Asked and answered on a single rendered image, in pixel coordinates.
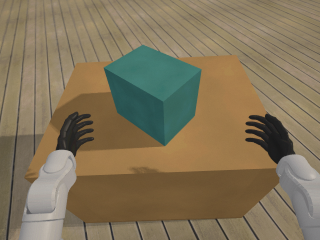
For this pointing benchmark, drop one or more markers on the pedestal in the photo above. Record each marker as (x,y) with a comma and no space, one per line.
(207,171)

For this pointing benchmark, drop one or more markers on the left robot forearm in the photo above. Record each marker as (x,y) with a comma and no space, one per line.
(46,201)

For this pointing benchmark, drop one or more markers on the right robot hand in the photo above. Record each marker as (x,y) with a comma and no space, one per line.
(275,141)

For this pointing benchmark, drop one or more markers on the carton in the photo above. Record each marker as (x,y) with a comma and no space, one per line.
(154,91)

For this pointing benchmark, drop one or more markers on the right robot forearm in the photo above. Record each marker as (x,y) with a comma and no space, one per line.
(302,184)

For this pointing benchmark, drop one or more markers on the left robot hand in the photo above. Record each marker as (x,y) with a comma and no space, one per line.
(69,134)

